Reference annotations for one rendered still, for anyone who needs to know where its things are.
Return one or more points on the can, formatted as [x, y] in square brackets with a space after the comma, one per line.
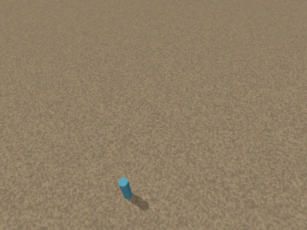
[125, 187]

